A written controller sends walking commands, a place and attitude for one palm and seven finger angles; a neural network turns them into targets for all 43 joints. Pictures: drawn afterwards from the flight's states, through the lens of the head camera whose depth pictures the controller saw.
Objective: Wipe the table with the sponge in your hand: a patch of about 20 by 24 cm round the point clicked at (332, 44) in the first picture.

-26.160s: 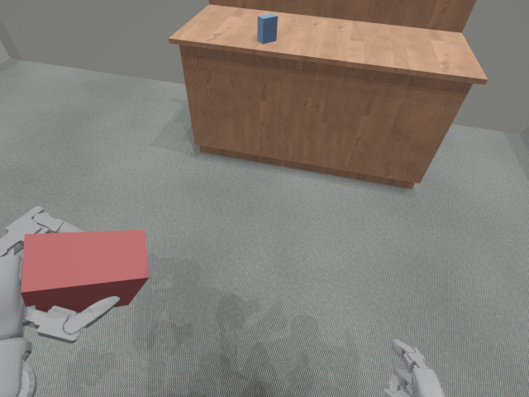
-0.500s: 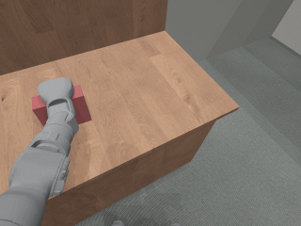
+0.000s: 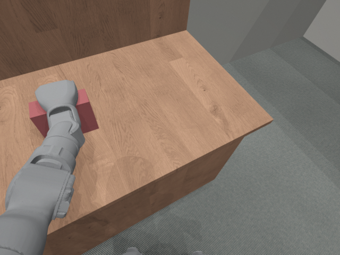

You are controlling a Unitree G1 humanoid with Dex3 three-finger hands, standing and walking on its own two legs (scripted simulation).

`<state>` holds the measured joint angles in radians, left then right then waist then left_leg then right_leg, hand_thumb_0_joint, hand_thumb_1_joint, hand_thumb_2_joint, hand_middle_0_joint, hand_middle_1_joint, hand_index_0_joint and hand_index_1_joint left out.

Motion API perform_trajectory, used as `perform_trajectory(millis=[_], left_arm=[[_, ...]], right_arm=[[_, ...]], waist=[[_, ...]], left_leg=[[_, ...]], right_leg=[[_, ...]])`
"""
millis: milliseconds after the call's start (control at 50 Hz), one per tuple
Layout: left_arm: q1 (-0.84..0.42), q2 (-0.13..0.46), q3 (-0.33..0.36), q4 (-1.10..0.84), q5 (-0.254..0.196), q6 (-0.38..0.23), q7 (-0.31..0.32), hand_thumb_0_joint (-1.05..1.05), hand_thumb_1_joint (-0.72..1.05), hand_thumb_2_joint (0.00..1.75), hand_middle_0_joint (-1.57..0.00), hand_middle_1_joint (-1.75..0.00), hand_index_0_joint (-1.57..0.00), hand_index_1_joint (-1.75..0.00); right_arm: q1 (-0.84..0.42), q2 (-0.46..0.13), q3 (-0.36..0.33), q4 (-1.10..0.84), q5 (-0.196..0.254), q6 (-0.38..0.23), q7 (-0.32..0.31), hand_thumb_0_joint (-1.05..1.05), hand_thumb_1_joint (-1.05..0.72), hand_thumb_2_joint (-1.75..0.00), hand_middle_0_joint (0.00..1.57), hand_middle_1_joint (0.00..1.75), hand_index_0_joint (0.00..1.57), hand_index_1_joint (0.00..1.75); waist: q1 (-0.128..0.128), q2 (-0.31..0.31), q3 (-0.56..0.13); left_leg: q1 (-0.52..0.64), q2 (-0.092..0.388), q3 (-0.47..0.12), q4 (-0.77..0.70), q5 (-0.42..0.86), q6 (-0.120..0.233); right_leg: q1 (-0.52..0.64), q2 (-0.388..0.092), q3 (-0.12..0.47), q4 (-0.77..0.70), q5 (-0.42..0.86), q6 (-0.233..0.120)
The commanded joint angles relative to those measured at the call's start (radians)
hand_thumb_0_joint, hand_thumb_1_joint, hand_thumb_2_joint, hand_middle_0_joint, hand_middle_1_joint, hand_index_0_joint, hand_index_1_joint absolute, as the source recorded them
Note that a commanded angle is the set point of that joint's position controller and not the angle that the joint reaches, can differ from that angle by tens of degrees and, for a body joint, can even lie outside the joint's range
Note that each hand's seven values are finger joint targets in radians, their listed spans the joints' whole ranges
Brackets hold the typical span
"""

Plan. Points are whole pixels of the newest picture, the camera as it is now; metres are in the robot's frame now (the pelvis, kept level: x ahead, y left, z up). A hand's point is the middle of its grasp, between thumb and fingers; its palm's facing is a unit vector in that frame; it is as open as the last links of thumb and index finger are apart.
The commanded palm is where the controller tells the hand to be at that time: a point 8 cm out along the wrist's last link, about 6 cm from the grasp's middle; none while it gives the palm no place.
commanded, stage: wipe back along the third lane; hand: left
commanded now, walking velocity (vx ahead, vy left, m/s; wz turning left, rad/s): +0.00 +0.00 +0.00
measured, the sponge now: (69, 120) +0.46 +0.26 -0.01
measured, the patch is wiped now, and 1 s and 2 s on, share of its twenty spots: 1.00 1.00 1.00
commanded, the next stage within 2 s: none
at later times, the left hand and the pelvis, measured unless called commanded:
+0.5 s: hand (70, 126) +0.42 +0.23 +0.03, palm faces -0.04 -0.01 -1.00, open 9.8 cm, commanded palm +0.38 +0.21 +0.06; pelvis +0.04 +0.00 +0.02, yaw +2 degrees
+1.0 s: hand (75, 144) +0.37 +0.21 +0.03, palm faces -0.06 -0.02 -1.00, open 9.8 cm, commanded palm +0.33 +0.19 +0.06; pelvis +0.03 -0.02 +0.02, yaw +3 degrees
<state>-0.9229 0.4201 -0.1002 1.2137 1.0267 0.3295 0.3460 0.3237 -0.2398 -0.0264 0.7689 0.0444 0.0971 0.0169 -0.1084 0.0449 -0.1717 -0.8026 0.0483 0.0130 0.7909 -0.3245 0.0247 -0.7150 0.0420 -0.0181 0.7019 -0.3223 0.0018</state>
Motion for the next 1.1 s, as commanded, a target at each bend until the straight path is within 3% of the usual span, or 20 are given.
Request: perform_trajectory(millis=[0, 20, 180, 220, 260, 380, 420, 600, 620, 680, 720, 780, 820, 860, 900, 920, 960, 1020, 1060, 1080], left_arm=[[-0.161, 0.048, -0.034, -0.064, -0.009, 0.029, -0.015, 0.00, 0.10, 1.30, -1.20, -1.60, -1.20, -1.60], [-0.146, 0.016, -0.041, -0.079, -0.020, 0.032, -0.016, 0.00, 0.10, 1.30, -1.20, -1.60, -1.20, -1.60], [-0.046, -0.080, -0.095, -0.169, -0.054, 0.050, -0.024, 0.00, 0.10, 1.30, -1.20, -1.60, -1.20, -1.60], [0.002, -0.062, -0.060, -0.178, -0.056, 0.052, -0.019, 0.00, 0.10, 1.30, -1.20, -1.60, -1.20, -1.60], [0.053, -0.122, -0.105, -0.227, -0.060, 0.055, -0.019, 0.00, 0.10, 1.30, -1.20, -1.60, -1.20, -1.60], [0.192, -0.135, -0.112, -0.326, -0.070, 0.104, -0.019, 0.00, 0.10, 1.30, -1.20, -1.60, -1.20, -1.60], [0.187, -0.180, -0.144, -0.373, -0.074, 0.120, -0.024, 0.00, 0.10, 1.30, -1.20, -1.60, -1.20, -1.60], [0.262, -0.184, -0.182, -0.466, -0.056, 0.155, -0.061, 0.00, 0.10, 1.30, -1.20, -1.60, -1.20, -1.60], [0.276, -0.157, -0.148, -0.492, -0.062, 0.150, -0.064, 0.00, 0.10, 1.30, -1.20, -1.60, -1.20, -1.60], [0.282, -0.191, -0.197, -0.511, -0.052, 0.148, -0.068, 0.00, 0.10, 1.30, -1.20, -1.60, -1.20, -1.60], [0.341, -0.152, -0.145, -0.525, -0.059, 0.143, -0.068, 0.00, 0.10, 1.30, -1.20, -1.60, -1.20, -1.60], [0.353, -0.183, -0.187, -0.554, -0.058, 0.142, -0.068, 0.00, 0.10, 1.30, -1.20, -1.60, -1.20, -1.60], [0.361, -0.137, -0.135, -0.560, -0.063, 0.143, -0.066, 0.00, 0.10, 1.30, -1.20, -1.60, -1.20, -1.60], [0.337, -0.198, -0.205, -0.580, -0.057, 0.146, -0.066, 0.00, 0.10, 1.30, -1.20, -1.60, -1.20, -1.60], [0.349, -0.196, -0.205, -0.563, -0.055, 0.149, -0.066, 0.00, 0.10, 1.30, -1.20, -1.60, -1.20, -1.60], [0.379, -0.160, -0.156, -0.567, -0.060, 0.149, -0.065, 0.00, 0.10, 1.30, -1.20, -1.60, -1.20, -1.60], [0.355, -0.211, -0.216, -0.582, -0.061, 0.143, -0.066, 0.00, 0.10, 1.30, -1.20, -1.60, -1.20, -1.60], [0.437, -0.171, -0.161, -0.586, -0.070, 0.140, -0.063, 0.00, 0.10, 1.30, -1.20, -1.60, -1.20, -1.60], [0.417, -0.225, -0.225, -0.600, -0.066, 0.142, -0.062, 0.00, 0.10, 1.30, -1.20, -1.60, -1.20, -1.60], [0.438, -0.234, -0.232, -0.599, -0.067, 0.146, -0.063, 0.00, 0.10, 1.30, -1.20, -1.60, -1.20, -1.60]], right_arm=[[0.020, -0.156, -0.047, -0.082, 0.006, -0.015, 0.001, 0.00, -0.90, -0.90, 0.20, 0.30, 0.20, 0.30], [0.007, -0.152, -0.051, -0.079, 0.006, -0.013, 0.004, 0.00, -0.90, -0.90, 0.20, 0.30, 0.20, 0.30], [-0.063, -0.141, -0.045, -0.099, 0.012, 0.013, 0.007, 0.00, -0.90, -0.90, 0.20, 0.30, 0.20, 0.30], [-0.081, -0.146, -0.047, -0.097, 0.013, 0.022, 0.005, 0.00, -0.90, -0.90, 0.20, 0.30, 0.20, 0.30], [-0.098, -0.136, -0.047, -0.115, 0.013, 0.029, 0.010, 0.00, -0.90, -0.90, 0.20, 0.30, 0.20, 0.30], [-0.176, -0.136, -0.041, -0.145, 0.020, 0.059, 0.012, 0.00, -0.90, -0.90, 0.20, 0.30, 0.20, 0.30], [-0.207, -0.129, -0.040, -0.155, 0.024, 0.065, 0.013, 0.00, -0.90, -0.90, 0.20, 0.30, 0.20, 0.30], [-0.268, -0.129, -0.027, -0.186, 0.025, 0.090, -0.001, 0.00, -0.90, -0.90, 0.20, 0.30, 0.20, 0.30], [-0.276, -0.129, -0.027, -0.193, 0.027, 0.089, -0.001, 0.00, -0.90, -0.90, 0.20, 0.30, 0.20, 0.30], [-0.283, -0.127, -0.024, -0.200, 0.027, 0.091, -0.003, 0.00, -0.90, -0.90, 0.20, 0.30, 0.20, 0.30], [-0.295, -0.129, -0.024, -0.205, 0.028, 0.088, -0.003, 0.00, -0.90, -0.90, 0.20, 0.30, 0.20, 0.30], [-0.300, -0.128, -0.021, -0.211, 0.029, 0.086, -0.005, 0.00, -0.90, -0.90, 0.20, 0.30, 0.20, 0.30], [-0.311, -0.133, -0.021, -0.207, 0.030, 0.085, -0.008, 0.00, -0.90, -0.90, 0.20, 0.30, 0.20, 0.30], [-0.314, -0.127, -0.021, -0.210, 0.032, 0.082, -0.008, 0.00, -0.90, -0.90, 0.20, 0.30, 0.20, 0.30], [-0.316, -0.127, -0.021, -0.206, 0.033, 0.078, -0.007, 0.00, -0.90, -0.90, 0.20, 0.30, 0.20, 0.30], [-0.322, -0.130, -0.023, -0.207, 0.033, 0.076, -0.008, 0.00, -0.90, -0.90, 0.20, 0.30, 0.20, 0.30], [-0.321, -0.126, -0.024, -0.208, 0.035, 0.074, -0.007, 0.00, -0.90, -0.90, 0.20, 0.30, 0.20, 0.30], [-0.332, -0.131, -0.026, -0.211, 0.033, 0.069, -0.008, 0.00, -0.90, -0.90, 0.20, 0.30, 0.20, 0.30], [-0.337, -0.124, -0.024, -0.216, 0.037, 0.069, -0.006, 0.00, -0.90, -0.90, 0.20, 0.30, 0.20, 0.30], [-0.338, -0.123, -0.024, -0.217, 0.037, 0.067, -0.004, 0.00, -0.90, -0.90, 0.20, 0.30, 0.20, 0.30]], waist=[[0.021, -0.019, -0.305], [0.028, 0.010, -0.300], [0.047, -0.046, -0.261], [0.060, -0.066, -0.253], [0.068, -0.072, -0.263], [0.092, -0.098, -0.220], [0.087, -0.088, -0.207], [0.101, -0.101, -0.195], [0.116, -0.094, -0.211], [0.102, -0.089, -0.171], [0.128, -0.095, -0.186], [0.113, -0.106, -0.158], [0.131, -0.114, -0.156], [0.113, -0.104, -0.144], [0.116, -0.110, -0.127], [0.139, -0.113, -0.143], [0.116, -0.119, -0.133], [0.147, -0.142, -0.155], [0.126, -0.139, -0.116], [0.130, -0.127, -0.110]], left_leg=[[0.336, -0.020, -0.024, -0.108, 0.232, 0.012], [0.360, -0.018, -0.025, -0.112, 0.252, 0.010], [0.416, -0.022, -0.018, -0.144, 0.306, 0.010], [0.427, -0.021, -0.025, -0.150, 0.337, 0.008], [0.448, -0.025, -0.017, -0.146, 0.378, 0.007], [0.467, -0.035, -0.007, -0.160, 0.434, 0.004], [0.485, -0.035, -0.013, -0.168, 0.450, 0.003], [0.507, -0.056, -0.007, -0.179, 0.428, 0.003], [0.507, -0.056, -0.010, -0.181, 0.434, 0.001], [0.509, -0.060, -0.008, -0.186, 0.401, 0.003], [0.504, -0.062, -0.010, -0.188, 0.404, 0.002], [0.496, -0.065, -0.003, -0.193, 0.372, 0.004], [0.489, -0.064, -0.011, -0.205, 0.352, 0.001], [0.498, -0.065, -0.006, -0.204, 0.328, 0.005], [0.491, -0.066, -0.009, -0.212, 0.297, 0.006], [0.484, -0.066, -0.015, -0.216, 0.297, 0.003], [0.490, -0.067, -0.007, -0.210, 0.280, 0.008], [0.475, -0.069, -0.007, -0.217, 0.278, 0.006], [0.475, -0.068, -0.005, -0.217, 0.254, 0.008], [0.476, -0.067, -0.006, -0.220, 0.249, 0.008]], right_leg=[[0.133, 0.034, -0.037, -0.097, 0.211, -0.044], [0.129, 0.033, -0.038, -0.101, 0.219, -0.048], [0.205, 0.028, -0.045, -0.124, 0.294, -0.051], [0.226, 0.025, -0.043, -0.125, 0.324, -0.055], [0.254, 0.023, -0.048, -0.124, 0.373, -0.054], [0.338, 0.009, -0.042, -0.138, 0.485, -0.056], [0.334, 0.009, -0.044, -0.142, 0.484, -0.058], [0.393, 0.001, -0.036, -0.154, 0.525, -0.065], [0.408, 0.000, -0.032, -0.151, 0.533, -0.069], [0.390, 0.001, -0.034, -0.160, 0.495, -0.067], [0.413, 0.001, -0.025, -0.162, 0.512, -0.072], [0.415, -0.003, -0.026, -0.164, 0.503, -0.067], [0.419, -0.001, -0.016, -0.173, 0.476, -0.071], [0.399, -0.002, -0.025, -0.176, 0.439, -0.067], [0.389, 0.000, -0.022, -0.182, 0.396, -0.069], [0.402, 0.002, -0.015, -0.182, 0.391, -0.074], [0.391, -0.001, -0.019, -0.184, 0.381, -0.068], [0.426, -0.002, -0.006, -0.185, 0.399, -0.070], [0.398, -0.002, -0.017, -0.186, 0.363, -0.066], [0.393, -0.001, -0.015, -0.187, 0.347, -0.068]])
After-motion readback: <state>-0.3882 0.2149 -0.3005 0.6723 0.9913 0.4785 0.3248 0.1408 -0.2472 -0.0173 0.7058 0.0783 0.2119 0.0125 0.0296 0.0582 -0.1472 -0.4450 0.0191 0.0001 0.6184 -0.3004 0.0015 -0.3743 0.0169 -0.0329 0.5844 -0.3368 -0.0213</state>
